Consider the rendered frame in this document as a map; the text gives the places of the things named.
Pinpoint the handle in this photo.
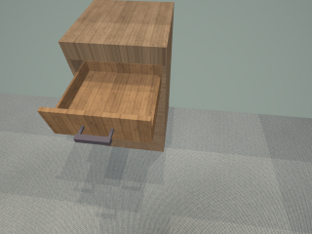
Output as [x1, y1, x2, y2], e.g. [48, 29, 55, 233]
[73, 126, 114, 146]

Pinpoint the cabinet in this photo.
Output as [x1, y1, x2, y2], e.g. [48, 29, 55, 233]
[58, 0, 175, 152]

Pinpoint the drawer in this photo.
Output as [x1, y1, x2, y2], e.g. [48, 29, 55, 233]
[37, 60, 162, 143]

